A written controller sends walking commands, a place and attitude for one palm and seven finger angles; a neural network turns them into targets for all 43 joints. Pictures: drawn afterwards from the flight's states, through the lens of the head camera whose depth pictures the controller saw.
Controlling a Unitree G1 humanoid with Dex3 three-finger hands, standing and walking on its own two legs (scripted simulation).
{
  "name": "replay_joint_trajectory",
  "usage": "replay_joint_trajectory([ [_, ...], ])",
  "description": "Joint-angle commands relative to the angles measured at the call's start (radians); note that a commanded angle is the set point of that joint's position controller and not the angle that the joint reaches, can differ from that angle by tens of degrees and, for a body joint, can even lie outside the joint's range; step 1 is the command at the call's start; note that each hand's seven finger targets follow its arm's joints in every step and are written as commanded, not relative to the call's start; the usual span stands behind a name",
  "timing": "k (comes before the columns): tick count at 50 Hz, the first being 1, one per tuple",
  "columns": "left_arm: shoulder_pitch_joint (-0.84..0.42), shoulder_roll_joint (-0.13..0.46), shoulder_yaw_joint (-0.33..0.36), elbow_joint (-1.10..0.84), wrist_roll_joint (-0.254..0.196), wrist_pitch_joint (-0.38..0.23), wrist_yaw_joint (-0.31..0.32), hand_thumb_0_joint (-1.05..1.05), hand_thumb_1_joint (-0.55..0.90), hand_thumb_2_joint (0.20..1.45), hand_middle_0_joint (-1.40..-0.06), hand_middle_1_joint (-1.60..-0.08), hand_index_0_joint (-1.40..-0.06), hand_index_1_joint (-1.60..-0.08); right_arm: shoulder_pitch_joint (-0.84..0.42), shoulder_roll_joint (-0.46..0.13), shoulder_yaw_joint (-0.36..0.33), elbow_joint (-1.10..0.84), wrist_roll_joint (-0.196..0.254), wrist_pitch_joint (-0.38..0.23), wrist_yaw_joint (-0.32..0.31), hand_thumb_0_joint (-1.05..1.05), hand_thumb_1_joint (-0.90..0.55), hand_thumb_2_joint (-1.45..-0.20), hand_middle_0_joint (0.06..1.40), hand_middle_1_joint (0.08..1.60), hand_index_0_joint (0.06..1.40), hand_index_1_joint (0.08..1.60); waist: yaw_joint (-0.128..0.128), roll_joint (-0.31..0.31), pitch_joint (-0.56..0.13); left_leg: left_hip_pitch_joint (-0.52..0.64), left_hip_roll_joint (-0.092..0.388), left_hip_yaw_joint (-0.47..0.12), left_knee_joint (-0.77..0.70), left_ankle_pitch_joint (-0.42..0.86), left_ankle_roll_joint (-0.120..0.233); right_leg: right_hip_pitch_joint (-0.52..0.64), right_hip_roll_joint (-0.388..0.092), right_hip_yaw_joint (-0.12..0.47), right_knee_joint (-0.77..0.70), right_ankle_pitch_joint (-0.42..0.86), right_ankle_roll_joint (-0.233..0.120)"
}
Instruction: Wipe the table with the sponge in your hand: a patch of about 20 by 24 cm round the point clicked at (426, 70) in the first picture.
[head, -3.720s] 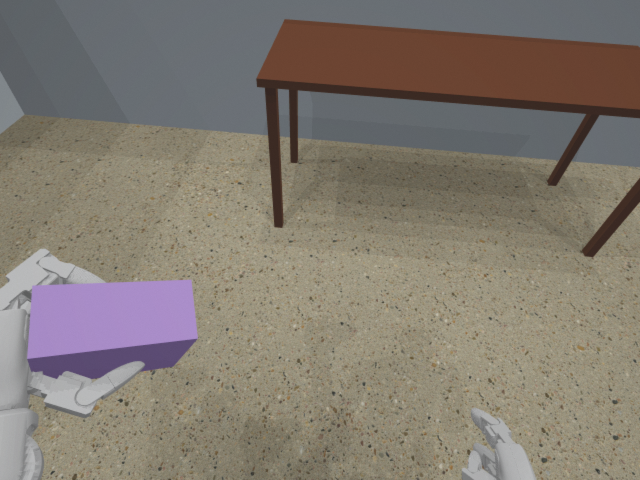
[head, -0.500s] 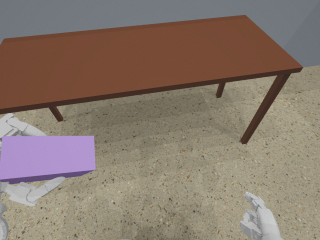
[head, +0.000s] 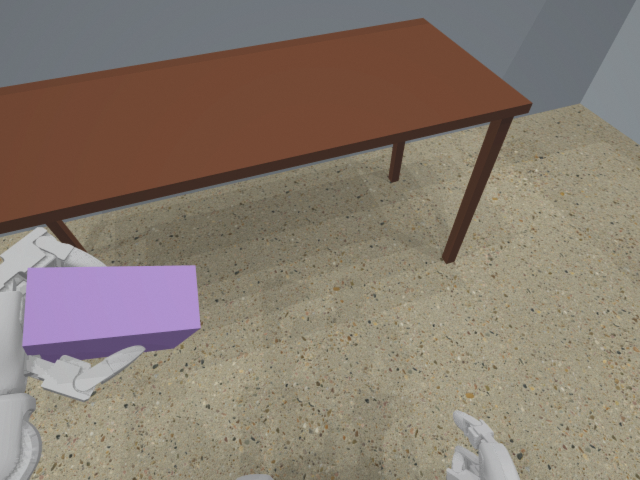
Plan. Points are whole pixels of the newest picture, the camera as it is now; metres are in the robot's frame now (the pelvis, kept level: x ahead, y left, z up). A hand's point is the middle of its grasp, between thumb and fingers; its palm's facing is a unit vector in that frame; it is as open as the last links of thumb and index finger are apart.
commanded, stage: take the last steps up to it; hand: left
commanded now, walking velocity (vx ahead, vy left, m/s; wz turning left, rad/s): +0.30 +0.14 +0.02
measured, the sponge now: (139, 313) +0.24 +0.19 +0.15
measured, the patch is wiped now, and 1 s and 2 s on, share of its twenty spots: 0.00 0.00 0.00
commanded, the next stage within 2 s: come to a stop and stand still in 1.82 s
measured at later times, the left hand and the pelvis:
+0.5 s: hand (62, 308) +0.23 +0.25 +0.17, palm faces +0.42 -0.79 -0.46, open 10.2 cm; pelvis +0.02 +0.01 +0.00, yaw +0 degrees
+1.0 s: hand (71, 203) +0.36 +0.29 +0.18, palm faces +0.37 -0.82 -0.43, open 10.2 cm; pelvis +0.12 +0.06 +0.01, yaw -2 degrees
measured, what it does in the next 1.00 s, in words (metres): walks ahead: left foot, then left foot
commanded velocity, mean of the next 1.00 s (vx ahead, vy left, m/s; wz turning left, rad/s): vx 0.30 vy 0.12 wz -0.02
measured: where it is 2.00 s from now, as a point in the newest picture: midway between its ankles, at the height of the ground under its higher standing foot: (307, 438)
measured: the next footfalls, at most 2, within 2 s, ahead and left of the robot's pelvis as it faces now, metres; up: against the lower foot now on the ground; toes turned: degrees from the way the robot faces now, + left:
left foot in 0.24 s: +0.04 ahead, +0.15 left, +0.00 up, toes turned +7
left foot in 0.84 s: +0.18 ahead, +0.18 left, +0.00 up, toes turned +10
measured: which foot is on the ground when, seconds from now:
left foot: up 0.00-0.22, down 0.24-0.50, up 0.52-0.82, down 0.84-1.00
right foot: down 0.00-0.86, up 0.88-1.00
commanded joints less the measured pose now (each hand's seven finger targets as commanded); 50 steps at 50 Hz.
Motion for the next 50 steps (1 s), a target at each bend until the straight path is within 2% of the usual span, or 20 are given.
replay_joint_trajectory([
  [1,0.077,0.234,0.217,-0.237,-0.015,-0.09,0.044,0.0,0.1,1.3,-1.2,-1.6,-1.2,-1.6,-0.098,-0.121,-0.048,-0.156,-0.009,-0.026,-0.02,0.0,-0.9,-0.9,0.2,0.3,0.2,0.3,0.008,-0.124,-0.188,-0.108,0.004,-0.02,0.007,0.038,0.01,0.171,-0.321,0.359,-0.341,-0.049,-0.098],
  [7,0.058,0.194,0.175,-0.213,-0.009,-0.096,0.051,0.0,0.1,1.3,-1.2,-1.6,-1.2,-1.6,-0.08,-0.13,-0.062,-0.158,-0.011,-0.042,-0.036,0.0,-0.9,-0.9,0.2,0.3,0.2,0.3,0.019,-0.143,-0.175,0.056,-0.03,0.062,-0.32,0.035,0.04,0.11,-0.309,0.349,-0.367,-0.249,-0.088],
  [10,-0.016,0.178,0.138,-0.229,-0.006,-0.104,0.051,0.0,0.1,1.3,-1.2,-1.6,-1.2,-1.6,-0.046,-0.14,-0.073,-0.161,-0.01,-0.057,-0.048,0.0,-0.9,-0.9,0.2,0.3,0.2,0.3,-0.004,-0.089,-0.168,0.251,-0.035,0.086,-0.538,0.08,0.063,0.036,-0.232,0.262,-0.269,-0.307,-0.021],
  [11,-0.041,0.168,0.125,-0.233,-0.005,-0.109,0.05,0.0,0.1,1.3,-1.2,-1.6,-1.2,-1.6,-0.04,-0.159,-0.083,-0.165,-0.01,-0.062,-0.056,0.0,-0.9,-0.9,0.2,0.3,0.2,0.3,-0.009,-0.003,-0.149,0.293,0.026,0.013,-0.612,0.03,0.098,-0.024,-0.177,0.229,-0.169,-0.317,0.01],
  [13,-0.082,0.163,0.12,-0.228,0.008,-0.121,0.051,0.0,0.1,1.3,-1.2,-1.6,-1.2,-1.6,-0.044,-0.178,-0.087,-0.154,-0.003,-0.069,-0.055,0.0,-0.9,-0.9,0.2,0.3,0.2,0.3,-0.006,0.283,-0.082,0.3,0.289,-0.352,-0.752,-0.098,0.228,-0.224,-0.028,0.006,0.222,-0.294,0.081],
  [14,-0.129,0.198,0.13,-0.235,0.02,-0.128,0.043,0.0,0.1,1.3,-1.2,-1.6,-1.2,-1.6,-0.057,-0.157,-0.087,-0.149,0.002,-0.081,-0.055,0.0,-0.9,-0.9,0.2,0.3,0.2,0.3,-0.007,0.266,-0.051,0.209,0.337,-0.412,-0.788,-0.211,0.274,-0.244,-0.057,0.034,0.382,-0.273,0.085],
  [18,-0.07,0.142,0.087,-0.219,0.018,-0.114,0.031,0.0,0.1,1.3,-1.2,-1.6,-1.2,-1.6,-0.059,-0.165,-0.092,-0.126,0.004,-0.107,-0.045,0.0,-0.9,-0.9,0.2,0.3,0.2,0.3,0.011,0.214,-0.009,0.113,0.219,-0.144,-0.708,0.008,0.216,-0.119,-0.087,-0.032,0.25,-0.193,0.102],
  [22,-0.094,0.154,0.098,-0.214,0.017,-0.105,0.038,0.0,0.1,1.3,-1.2,-1.6,-1.2,-1.6,-0.06,-0.166,-0.085,-0.117,-0.003,-0.114,-0.045,0.0,-0.9,-0.9,0.2,0.3,0.2,0.3,0.017,0.169,-0.085,0.104,0.165,-0.042,-0.518,0.169,0.147,0.148,-0.043,-0.107,-0.095,-0.09,0.1],
  [23,-0.096,0.165,0.109,-0.194,0.021,-0.104,0.04,0.0,0.1,1.3,-1.2,-1.6,-1.2,-1.6,-0.064,-0.16,-0.086,-0.114,-0.003,-0.107,-0.045,0.0,-0.9,-0.9,0.2,0.3,0.2,0.3,0.019,0.086,-0.116,0.032,0.13,0.004,-0.377,0.178,0.124,0.265,-0.082,-0.041,-0.172,-0.06,0.075],
  [25,-0.097,0.237,0.173,-0.159,0.006,-0.101,0.047,0.0,0.1,1.3,-1.2,-1.6,-1.2,-1.6,-0.1,-0.132,-0.081,-0.14,0.002,-0.093,-0.036,0.0,-0.9,-0.9,0.2,0.3,0.2,0.3,0.033,-0.316,-0.116,-0.336,-0.041,0.072,0.125,-0.071,0.043,0.418,-0.467,0.599,-0.343,-0.016,-0.12],
  [26,-0.108,0.23,0.176,-0.148,-0.006,-0.106,0.039,0.0,0.1,1.3,-1.2,-1.6,-1.2,-1.6,-0.083,-0.164,-0.104,-0.121,-0.001,-0.09,-0.029,0.0,-0.9,-0.9,0.2,0.3,0.2,0.3,0.025,-0.262,-0.112,-0.321,0.001,-0.058,0.245,-0.026,0.026,0.324,-0.493,0.648,-0.39,-0.16,-0.127],
  [29,-0.031,0.217,0.191,-0.179,-0.009,-0.131,0.021,0.0,0.1,1.3,-1.2,-1.6,-1.2,-1.6,-0.097,-0.131,-0.079,-0.107,-0.001,-0.052,-0.019,0.0,-0.9,-0.9,0.2,0.3,0.2,0.3,0.013,-0.116,-0.09,-0.318,0.057,-0.068,0.265,0.102,0.005,0.248,-0.422,0.362,-0.347,0.004,-0.109],
  [32,0.011,0.202,0.186,-0.211,-0.008,-0.145,0.025,0.0,0.1,1.3,-1.2,-1.6,-1.2,-1.6,-0.098,-0.128,-0.074,-0.119,-0.006,-0.04,-0.018,0.0,-0.9,-0.9,0.2,0.3,0.2,0.3,0.004,-0.146,-0.106,-0.209,0.069,-0.01,0.037,0.154,0.007,0.197,-0.372,0.187,-0.319,0.172,-0.076],
  [40,-0.028,0.187,0.167,-0.295,-0.002,-0.124,0.064,0.0,0.1,1.3,-1.2,-1.6,-1.2,-1.6,-0.061,-0.128,-0.092,-0.161,-0.008,-0.076,-0.046,0.0,-0.9,-0.9,0.2,0.3,0.2,0.3,0.012,-0.099,-0.162,0.201,-0.021,0.171,-0.489,0.265,0.035,0.163,-0.26,0.086,-0.119,0.08,-0.002],
  [41,-0.046,0.184,0.16,-0.306,-0.002,-0.128,0.061,0.0,0.1,1.3,-1.2,-1.6,-1.2,-1.6,-0.047,-0.152,-0.105,-0.164,-0.003,-0.079,-0.052,0.0,-0.9,-0.9,0.2,0.3,0.2,0.3,-0.002,0.012,-0.174,0.313,0.021,0.109,-0.526,0.274,0.059,0.078,-0.224,0.063,0.025,0.089,0.025],
  [42,-0.066,0.175,0.156,-0.329,-0.003,-0.133,0.061,0.0,0.1,1.3,-1.2,-1.6,-1.2,-1.6,-0.046,-0.182,-0.118,-0.17,0.002,-0.079,-0.05,0.0,-0.9,-0.9,0.2,0.3,0.2,0.3,-0.008,0.215,-0.206,0.417,0.179,-0.11,-0.559,0.37,0.129,-0.064,-0.124,-0.021,0.248,-0.05,0.075],
  [43,-0.073,0.188,0.159,-0.31,0.0,-0.148,0.057,0.0,0.1,1.3,-1.2,-1.6,-1.2,-1.6,-0.043,-0.17,-0.114,-0.171,0.005,-0.081,-0.044,0.0,-0.9,-0.9,0.2,0.3,0.2,0.3,-0.005,0.306,-0.211,0.445,0.329,-0.33,-0.623,0.433,0.223,-0.205,-0.067,-0.035,0.459,-0.388,0.094],
  [44,-0.06,0.236,0.184,-0.289,0.002,-0.15,0.05,0.0,0.1,1.3,-1.2,-1.6,-1.2,-1.6,-0.057,-0.155,-0.105,-0.156,-0.005,-0.093,-0.046,0.0,-0.9,-0.9,0.2,0.3,0.2,0.3,0.001,0.323,-0.193,0.403,0.375,-0.41,-0.653,0.368,0.276,-0.267,-0.093,0.03,0.586,-0.385,0.09],
  [46,-0.035,0.187,0.156,-0.313,-0.003,-0.142,0.04,0.0,0.1,1.3,-1.2,-1.6,-1.2,-1.6,-0.059,-0.15,-0.11,-0.14,0.01,-0.1,-0.033,0.0,-0.9,-0.9,0.2,0.3,0.2,0.3,-0.003,0.191,-0.147,0.372,0.335,-0.298,-0.627,0.395,0.282,-0.341,-0.138,0.051,0.603,-0.298,0.101],
  [50,0.054,0.166,0.154,-0.357,-0.01,-0.13,0.036,0.0,0.1,1.3,-1.2,-1.6,-1.2,-1.6,-0.069,-0.149,-0.099,-0.14,0.005,-0.115,-0.025,0.0,-0.9,-0.9,0.2,0.3,0.2,0.3,0.009,0.226,-0.155,0.249,0.247,-0.071,-0.636,0.436,0.21,-0.191,-0.129,-0.03,0.379,-0.161,0.11],
])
